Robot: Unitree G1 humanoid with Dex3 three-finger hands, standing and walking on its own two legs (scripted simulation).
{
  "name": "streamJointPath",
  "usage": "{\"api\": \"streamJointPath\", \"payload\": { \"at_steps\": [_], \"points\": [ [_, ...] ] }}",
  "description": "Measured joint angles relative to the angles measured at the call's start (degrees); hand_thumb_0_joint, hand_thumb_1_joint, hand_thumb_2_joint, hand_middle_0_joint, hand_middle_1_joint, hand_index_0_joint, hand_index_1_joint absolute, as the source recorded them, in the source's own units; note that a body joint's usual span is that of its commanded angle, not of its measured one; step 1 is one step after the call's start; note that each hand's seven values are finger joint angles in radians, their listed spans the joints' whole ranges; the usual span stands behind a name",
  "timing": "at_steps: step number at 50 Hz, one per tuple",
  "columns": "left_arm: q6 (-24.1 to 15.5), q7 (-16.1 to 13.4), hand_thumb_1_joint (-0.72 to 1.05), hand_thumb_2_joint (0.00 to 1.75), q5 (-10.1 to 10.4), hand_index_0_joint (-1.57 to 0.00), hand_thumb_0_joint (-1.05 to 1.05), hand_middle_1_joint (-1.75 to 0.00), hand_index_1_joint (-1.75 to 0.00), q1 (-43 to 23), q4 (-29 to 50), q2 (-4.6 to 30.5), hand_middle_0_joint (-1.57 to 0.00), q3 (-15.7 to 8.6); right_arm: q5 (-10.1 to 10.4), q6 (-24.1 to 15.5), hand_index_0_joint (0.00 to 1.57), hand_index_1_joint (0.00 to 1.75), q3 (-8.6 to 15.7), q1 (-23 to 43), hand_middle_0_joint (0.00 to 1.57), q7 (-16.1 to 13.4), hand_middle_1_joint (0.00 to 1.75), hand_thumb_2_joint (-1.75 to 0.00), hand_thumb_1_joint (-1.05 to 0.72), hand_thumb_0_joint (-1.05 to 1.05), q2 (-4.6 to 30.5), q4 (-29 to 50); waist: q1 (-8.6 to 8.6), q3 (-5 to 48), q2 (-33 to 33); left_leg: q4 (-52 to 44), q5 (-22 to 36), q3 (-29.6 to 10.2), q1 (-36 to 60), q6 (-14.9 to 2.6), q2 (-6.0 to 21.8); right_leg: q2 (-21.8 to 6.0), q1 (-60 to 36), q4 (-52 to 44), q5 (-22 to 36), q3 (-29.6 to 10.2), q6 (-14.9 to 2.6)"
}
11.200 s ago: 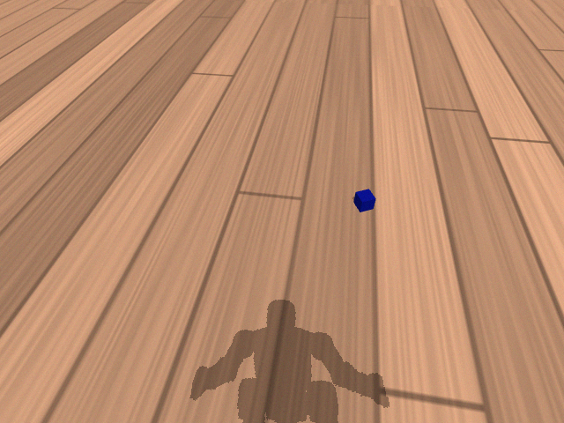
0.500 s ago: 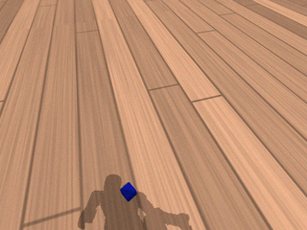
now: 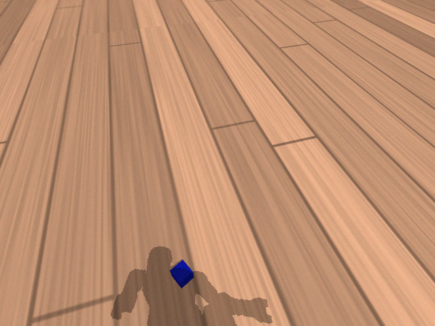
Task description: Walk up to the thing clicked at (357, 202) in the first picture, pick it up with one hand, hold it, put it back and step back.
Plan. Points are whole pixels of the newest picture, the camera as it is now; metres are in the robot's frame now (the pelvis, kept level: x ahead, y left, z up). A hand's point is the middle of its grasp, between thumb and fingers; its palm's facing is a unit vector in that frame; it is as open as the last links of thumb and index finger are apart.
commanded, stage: stand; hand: left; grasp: from above
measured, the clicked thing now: (182, 274) +0.48 +0.21 -0.75
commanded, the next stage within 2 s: rise first in 0.66 s
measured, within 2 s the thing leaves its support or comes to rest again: neither
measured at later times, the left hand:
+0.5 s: hand out of the picture +0.06 +0.25 -0.16, palm faces -0.03 -0.94 -0.34, open 7.4 cm
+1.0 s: hand out of the picture +0.15 +0.25 -0.17, palm faces +0.01 -0.94 -0.34, open 8.9 cm
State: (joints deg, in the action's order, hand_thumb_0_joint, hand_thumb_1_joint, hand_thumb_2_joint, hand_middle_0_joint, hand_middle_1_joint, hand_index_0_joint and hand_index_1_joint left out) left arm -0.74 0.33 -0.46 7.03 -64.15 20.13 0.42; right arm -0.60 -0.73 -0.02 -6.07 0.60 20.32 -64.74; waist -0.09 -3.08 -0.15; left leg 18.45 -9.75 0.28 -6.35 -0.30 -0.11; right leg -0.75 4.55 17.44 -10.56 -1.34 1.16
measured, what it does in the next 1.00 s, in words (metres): stands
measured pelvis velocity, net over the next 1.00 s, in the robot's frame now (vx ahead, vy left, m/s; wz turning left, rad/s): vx -0.02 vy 0.00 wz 0.01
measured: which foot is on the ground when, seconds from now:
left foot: down 0.00-1.00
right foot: down 0.00-1.00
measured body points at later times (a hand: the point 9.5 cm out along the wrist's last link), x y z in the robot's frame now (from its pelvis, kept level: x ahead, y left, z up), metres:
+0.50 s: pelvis +0.00 +0.00 +0.00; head +0.01 +0.00 +0.45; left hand +0.06 +0.30 -0.13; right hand +0.07 -0.30 -0.13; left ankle +0.00 +0.11 -0.75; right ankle -0.01 -0.13 -0.75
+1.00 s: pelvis -0.02 +0.00 -0.02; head +0.04 +0.01 +0.42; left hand +0.14 +0.30 -0.15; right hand +0.09 -0.27 -0.14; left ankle +0.00 +0.11 -0.75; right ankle -0.01 -0.13 -0.75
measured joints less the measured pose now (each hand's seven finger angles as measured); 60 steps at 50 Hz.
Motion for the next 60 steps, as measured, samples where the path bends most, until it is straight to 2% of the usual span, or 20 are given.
{"api": "streamJointPath", "payload": {
  "at_steps": [39,42,45,50,54,60],
  "points": [
    [0.2,0.0,0.90,0.90,0.0,-0.20,0.00,-0.30,-0.31,0.7,-0.1,0.1,-0.20,-0.1,0.0,0.0,0.20,0.30,0.0,-0.5,0.20,0.0,0.30,-0.90,-0.90,0.01,-0.2,0.1,0.16,0.1,0.0,0.0,0.1,-0.3,0.0,-0.13,-0.3,-0.3,-0.1,0.2,-0.2,0.3,0.12],
    [-0.8,-0.9,0.87,0.89,1.5,-0.20,0.01,-0.34,-0.35,-0.9,3.0,-0.9,-0.20,-1.6,2.4,-1.1,0.20,0.30,-0.5,-3.4,0.20,-1.5,0.30,-0.91,-0.90,0.01,-0.5,7.7,-0.06,0.2,0.2,3.9,-1.2,-0.9,-4.6,-0.18,-0.4,-0.4,4.2,4.0,-1.6,0.9,-0.03],
    [-0.8,-0.6,0.77,0.89,0.4,-0.19,0.01,-0.45,-0.45,-6.5,2.0,-1.4,-0.19,-4.3,2.9,-2.0,0.20,0.30,-0.4,-4.2,0.20,-2.1,0.30,-0.91,-0.92,0.01,-2.1,13.0,-0.17,-0.3,0.0,8.8,-2.6,-1.2,-10.3,-0.01,-0.2,-0.1,9.8,8.8,-3.1,1.2,-0.19],
    [0.6,0.9,0.51,0.90,-4.6,-0.17,0.00,-0.69,-0.68,-10.4,4.4,-0.3,-0.16,-8.5,1.9,-2.3,0.20,0.30,0.8,-5.6,0.20,-1.8,0.30,-0.91,-0.95,0.01,-5.4,18.6,-0.95,1.8,-0.8,16.7,-5.7,-1.0,-19.3,0.29,0.5,0.7,18.9,16.5,-6.0,0.9,-0.48],
    [4.7,0.0,0.24,0.91,-7.1,-0.16,0.00,-0.84,-0.82,-8.5,9.2,-0.6,-0.14,-8.3,2.0,-1.7,0.20,0.30,0.9,-7.7,0.20,-1.5,0.30,-0.91,-0.95,0.01,-6.2,21.9,-1.25,3.6,-0.2,20.2,-7.7,-1.0,-22.0,0.25,0.6,0.8,21.5,19.7,-7.8,0.8,-0.43],
    [10.9,-1.7,-0.17,0.93,-8.6,-0.14,0.00,-0.96,-0.95,-4.3,15.1,-2.0,-0.13,-7.7,2.0,-2.6,0.20,0.30,1.0,-8.1,0.20,-1.2,0.30,-0.91,-0.93,0.01,-5.9,26.1,-1.36,5.8,0.8,26.8,-11.2,-1.0,-28.1,-0.01,0.5,0.8,27.4,26.0,-11.1,0.8,-0.16]
  ]
}}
